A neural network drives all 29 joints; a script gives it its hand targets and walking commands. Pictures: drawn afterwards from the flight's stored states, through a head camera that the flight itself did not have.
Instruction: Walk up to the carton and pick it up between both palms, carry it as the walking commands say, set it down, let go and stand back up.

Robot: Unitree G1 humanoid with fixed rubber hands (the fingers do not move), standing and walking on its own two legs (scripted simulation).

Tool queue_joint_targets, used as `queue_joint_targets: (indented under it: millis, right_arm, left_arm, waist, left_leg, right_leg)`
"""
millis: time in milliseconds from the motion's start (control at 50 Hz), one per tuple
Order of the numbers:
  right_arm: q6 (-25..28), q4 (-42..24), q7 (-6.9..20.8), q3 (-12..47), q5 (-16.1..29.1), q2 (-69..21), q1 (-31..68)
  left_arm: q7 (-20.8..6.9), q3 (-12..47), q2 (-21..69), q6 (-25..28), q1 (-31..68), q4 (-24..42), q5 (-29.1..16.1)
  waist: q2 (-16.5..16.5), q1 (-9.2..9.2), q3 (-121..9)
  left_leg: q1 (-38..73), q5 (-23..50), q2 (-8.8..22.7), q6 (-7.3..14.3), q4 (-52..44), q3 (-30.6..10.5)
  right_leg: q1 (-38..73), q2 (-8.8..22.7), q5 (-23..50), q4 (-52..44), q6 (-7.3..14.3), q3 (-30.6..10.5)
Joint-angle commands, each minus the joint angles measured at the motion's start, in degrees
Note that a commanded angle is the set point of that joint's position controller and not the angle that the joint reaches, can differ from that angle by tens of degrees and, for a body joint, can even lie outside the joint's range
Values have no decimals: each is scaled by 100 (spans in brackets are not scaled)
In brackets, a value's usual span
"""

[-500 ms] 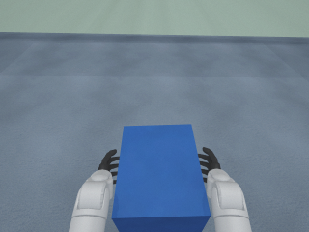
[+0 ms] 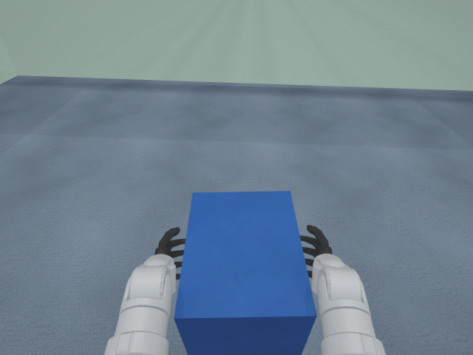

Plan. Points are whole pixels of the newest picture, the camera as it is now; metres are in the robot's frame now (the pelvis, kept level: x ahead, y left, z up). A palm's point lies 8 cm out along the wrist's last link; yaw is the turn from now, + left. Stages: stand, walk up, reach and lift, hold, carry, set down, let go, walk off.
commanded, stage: hold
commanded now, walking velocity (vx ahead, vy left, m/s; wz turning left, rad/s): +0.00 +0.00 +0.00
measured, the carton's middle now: (243, 281) +0.30 +0.01 -0.02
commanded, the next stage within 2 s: set down in 0.06 s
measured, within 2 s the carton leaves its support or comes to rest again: neither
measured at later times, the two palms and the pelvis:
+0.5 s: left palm (171, 264) +0.32 +0.15 -0.01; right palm (312, 266) +0.33 -0.13 -0.01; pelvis +0.04 +0.01 +0.00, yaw +1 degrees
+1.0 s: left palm (177, 288) +0.33 +0.15 -0.11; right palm (304, 285) +0.35 -0.13 -0.10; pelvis +0.01 +0.01 -0.05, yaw +2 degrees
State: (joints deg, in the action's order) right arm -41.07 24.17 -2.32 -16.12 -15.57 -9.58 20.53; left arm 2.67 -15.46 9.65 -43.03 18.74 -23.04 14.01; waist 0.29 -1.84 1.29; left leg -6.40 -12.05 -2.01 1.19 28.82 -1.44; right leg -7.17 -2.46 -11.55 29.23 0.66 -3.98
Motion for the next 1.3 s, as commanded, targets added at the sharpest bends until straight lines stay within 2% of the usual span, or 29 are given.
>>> queue_joint_targets:
  millis: [0,20,40,100,200,260,300,320,420,440,520,540,640,700,720,760,780,820,840,900,920,940,960,980,1000,1020,1200,1220,1280]
  right_arm:
    - [503,-36,1533,3126,1601,-6085,4726]
    - [545,8,1532,3132,1672,-6005,4904]
    - [560,26,1521,3187,1689,-6080,4949]
    - [577,706,1648,2586,1329,-6105,4509]
    - [816,1417,1781,1961,952,-5969,4002]
    - [1034,1209,1775,2124,1043,-5903,4066]
    - [1147,987,1719,2165,1003,-5781,3839]
    - [1182,981,1714,2256,1067,-5717,3506]
    - [1486,272,1555,2760,1249,-5579,2908]
    - [1580,299,1539,2838,1252,-5467,2850]
    - [2027,82,1376,2984,1258,-5321,2664]
    - [2109,77,1366,3028,1254,-5199,2641]
    - [2639,644,1280,2919,1065,-5296,2763]
    - [2824,959,1281,2828,1001,-5158,2555]
    - [2941,862,1268,2923,1093,-5014,2953]
    - [3049,894,1208,2993,1092,-5218,3029]
    - [3070,985,1152,2820,973,-5185,3153]
    - [3114,1187,1136,2874,1039,-5310,3290]
    - [3143,1173,1120,2887,1102,-5351,3432]
    - [3180,1262,1099,2614,861,-5283,3407]
    - [3202,1272,1091,2631,899,-5082,3756]
    - [3245,1247,1075,2617,914,-5090,3803]
    - [3250,1213,1072,2713,945,-5278,3864]
    - [3232,1343,1052,2610,916,-5268,3942]
    - [3254,1249,1045,2695,1045,-5331,4177]
    - [3257,1299,1065,2600,988,-5285,4220]
    - [3096,1165,1211,2647,1066,-5230,5307]
    - [3027,1472,1217,2466,985,-5140,5074]
    - [3054,1293,1201,2610,1117,-5304,5422]
  left_arm:
    - [-1646,2939,5544,748,5425,753,-1626]
    - [-1652,2823,5464,722,5337,352,-1501]
    - [-1616,2806,5493,775,5307,480,-1490]
    - [-1681,2463,5893,779,4743,-298,-1083]
    - [-1620,2174,5793,1029,4735,-455,-887]
    - [-1528,2237,5907,1232,4549,-443,-1017]
    - [-1493,2396,5953,1330,4367,-358,-1085]
    - [-1497,2476,5870,1391,4260,-156,-1112]
    - [-1373,2766,5812,1694,3121,14,-1101]
    - [-1327,2726,5763,1761,2897,-191,-999]
    - [-1198,2845,5774,2247,2562,-501,-1022]
    - [-1165,2761,5680,2343,2533,-462,-952]
    - [-1122,2701,5383,3022,3038,-657,-870]
    - [-1057,2632,5305,3164,2904,-795,-714]
    - [-1082,2611,5199,3250,3068,-891,-713]
    - [-997,2613,5282,3345,3041,-952,-646]
    - [-1016,2666,5247,3383,3299,-1061,-697]
    - [-1005,2716,5168,3472,3803,-776,-733]
    - [-1017,2679,4986,3492,3793,-961,-613]
    - [-981,2664,5156,3445,3919,-1079,-559]
    - [-993,2624,5131,3482,4106,-1080,-612]
    - [-1002,2770,5197,3493,4356,-1018,-691]
    - [-960,2783,5224,3503,4447,-881,-658]
    - [-962,2803,5256,3520,4658,-1046,-737]
    - [-943,2844,5273,3506,4633,-1014,-722]
    - [-908,2910,5454,3520,4721,-942,-827]
    - [-786,2652,5472,3301,5373,-1190,-807]
    - [-787,2698,5527,3278,5541,-1182,-900]
    - [-735,2567,5517,3246,5522,-1203,-873]
  waist:
    - [-383,-114,-1566]
    - [-23,-209,-1846]
    - [-203,-261,-1710]
    - [87,154,-1863]
    - [309,91,-1651]
    - [79,33,-1868]
    - [-56,335,-1948]
    - [142,185,-1885]
    - [-123,234,-2671]
    - [-19,62,-2656]
    - [-148,300,-3049]
    - [-5,131,-3166]
    - [-303,239,-3491]
    - [-3,269,-3508]
    - [2,90,-3643]
    - [-132,113,-3830]
    - [-228,389,-3794]
    - [-29,233,-3891]
    - [-38,144,-4027]
    - [-4,419,-3947]
    - [78,286,-4132]
    - [68,474,-4210]
    - [158,319,-4527]
    - [133,521,-4599]
    - [211,289,-4730]
    - [118,534,-4873]
    - [2,344,-5436]
    - [61,481,-5195]
    - [-48,280,-5460]
  left_leg:
    - [-323,-1308,-181,175,-611,-134]
    - [-340,-1382,-176,159,-663,1]
    - [-346,-1265,-131,204,-657,-139]
    - [-284,-1320,1,96,-570,-377]
    - [-569,-1070,58,21,-721,-417]
    - [-469,-168,18,-11,-504,-474]
    - [-333,271,-2,-41,-400,-500]
    - [-440,655,-23,-70,-370,-482]
    - [-267,2411,-89,-80,-56,-542]
    - [-315,2506,-79,-102,56,-595]
    - [-575,2621,-261,-65,282,-649]
    - [-747,2686,-273,-70,380,-681]
    - [-1483,2167,-358,14,844,-689]
    - [-2019,1984,-422,-63,1054,-638]
    - [-2128,1792,-403,-37,1174,-642]
    - [-2091,1690,-440,-28,1314,-625]
    - [-2458,1255,-464,-18,1422,-593]
    - [-2654,874,-460,-2,1491,-564]
    - [-2738,911,-418,1,1598,-503]
    - [-2833,775,-472,-58,1772,-508]
    - [-2978,735,-489,-85,1811,-494]
    - [-3114,627,-477,-95,1895,-498]
    - [-3039,651,-534,-122,2016,-408]
    - [-3101,452,-494,-104,2064,-407]
    - [-3078,415,-504,-113,2109,-436]
    - [-3093,482,-506,-151,2193,-464]
    - [-3517,-308,-575,-188,2812,-362]
    - [-3686,-390,-604,-197,2780,-393]
    - [-3810,-391,-635,-196,3030,-325]
  right_leg:
    - [-20,4,-1812,-914,71,-452]
    - [204,3,-1834,-928,71,-478]
    - [31,68,-1680,-891,57,-465]
    - [84,-11,-1445,-516,173,-386]
    - [24,-159,-640,-285,205,-164]
    - [-105,-163,-6,-196,232,-195]
    - [-67,-160,326,-176,205,-183]
    - [8,-156,666,-121,233,-238]
    - [186,-165,2174,-39,48,-316]
    - [-89,-161,2090,25,54,-347]
    - [-102,-173,2568,167,75,-414]
    - [-301,-156,2578,280,83,-451]
    - [-826,-213,2358,758,46,-473]
    - [-1096,-211,2257,1000,50,-460]
    - [-1398,-199,1958,1047,43,-525]
    - [-1649,-246,1874,1213,22,-445]
    - [-1466,-255,1658,1317,10,-440]
    - [-1739,-278,1262,1474,6,-468]
    - [-1992,-297,1238,1613,-49,-418]
    - [-2476,-371,959,1750,-19,-261]
    - [-2593,-372,844,1766,-10,-297]
    - [-2819,-412,710,1874,-26,-201]
    - [-2826,-392,688,1937,-12,-199]
    - [-2921,-414,603,2080,-33,-166]
    - [-3111,-434,462,2224,-5,-150]
    - [-3251,-496,419,2301,-3,-65]
    - [-4217,-591,-363,3024,36,47]
    - [-4299,-580,-392,3018,6,66]
    - [-4340,-593,-426,3203,8,81]
